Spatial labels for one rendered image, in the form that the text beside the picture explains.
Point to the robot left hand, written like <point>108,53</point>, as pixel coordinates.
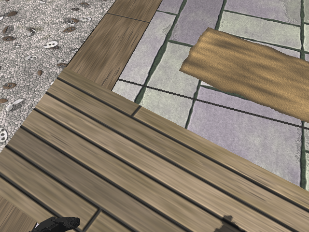
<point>59,224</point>

